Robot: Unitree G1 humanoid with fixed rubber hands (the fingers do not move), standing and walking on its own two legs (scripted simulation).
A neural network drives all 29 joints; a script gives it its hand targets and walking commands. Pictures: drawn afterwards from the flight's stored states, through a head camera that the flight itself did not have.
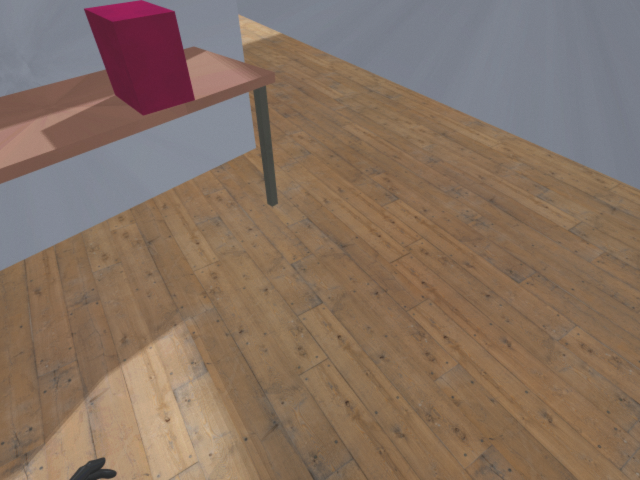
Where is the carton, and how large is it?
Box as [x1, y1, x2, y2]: [84, 0, 194, 114]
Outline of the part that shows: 85,8 84,10 114,92 117,96 142,114 146,114 194,99 174,11 142,0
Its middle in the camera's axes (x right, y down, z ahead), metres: -0.62 -0.64 +1.34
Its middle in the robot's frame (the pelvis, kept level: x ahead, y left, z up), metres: +1.46 +0.61 +0.07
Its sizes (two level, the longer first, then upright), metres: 0.255 0.196 0.285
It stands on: a table, 0.68 m high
